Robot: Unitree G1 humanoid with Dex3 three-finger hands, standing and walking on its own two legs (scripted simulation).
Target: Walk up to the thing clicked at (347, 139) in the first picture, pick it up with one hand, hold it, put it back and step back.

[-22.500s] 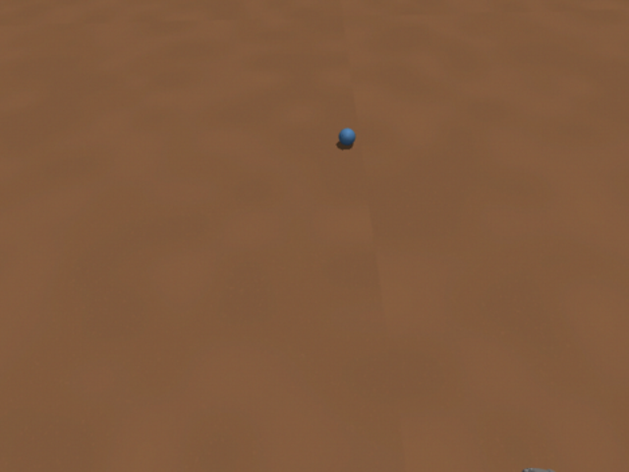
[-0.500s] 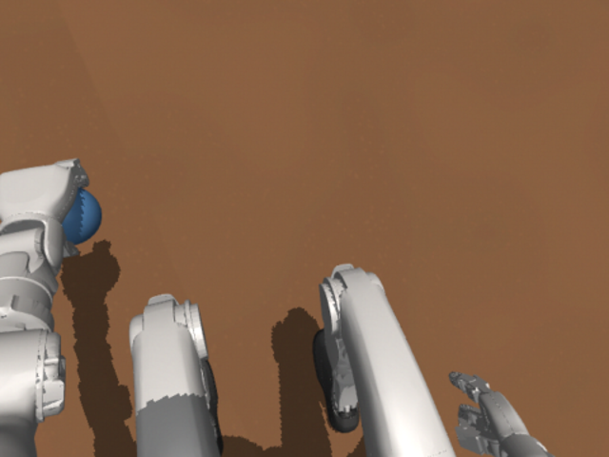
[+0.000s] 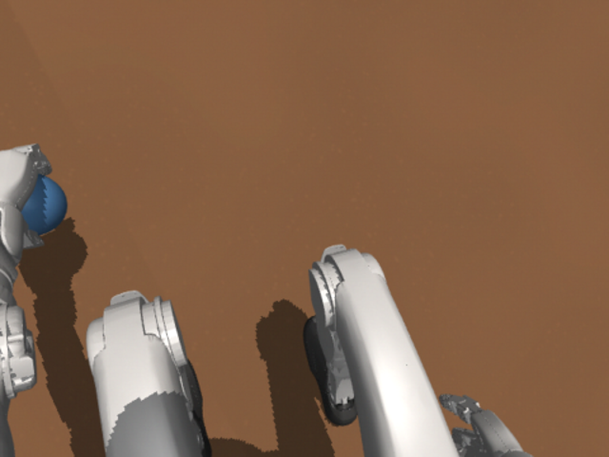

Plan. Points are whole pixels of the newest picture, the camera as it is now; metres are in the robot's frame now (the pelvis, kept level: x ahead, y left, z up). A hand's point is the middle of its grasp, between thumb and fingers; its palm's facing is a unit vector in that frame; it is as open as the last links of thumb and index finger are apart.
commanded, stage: crouch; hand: left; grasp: from above
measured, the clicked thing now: (28, 204) +0.47 +0.29 -0.19
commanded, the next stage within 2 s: lower in 0.06 s
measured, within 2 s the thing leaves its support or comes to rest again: neither
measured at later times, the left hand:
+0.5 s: hand (34, 216) +0.46 +0.30 -0.22, palm faces -0.47 -0.07 -0.88, open 11.0 cm
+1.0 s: hand (51, 217) +0.47 +0.29 -0.27, palm faces -0.46 -0.09 -0.88, open 11.0 cm
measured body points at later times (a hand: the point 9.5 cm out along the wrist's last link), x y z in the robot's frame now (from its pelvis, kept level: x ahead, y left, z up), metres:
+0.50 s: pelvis +0.00 +0.00 -0.03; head +0.25 +0.07 +0.33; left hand +0.48 +0.30 -0.17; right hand +0.05 -0.28 -0.13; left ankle +0.08 +0.14 -0.33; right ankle +0.10 -0.14 -0.33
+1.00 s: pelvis +0.01 +0.00 -0.05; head +0.28 +0.08 +0.30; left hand +0.49 +0.30 -0.21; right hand +0.05 -0.28 -0.15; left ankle +0.08 +0.14 -0.33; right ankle +0.10 -0.14 -0.33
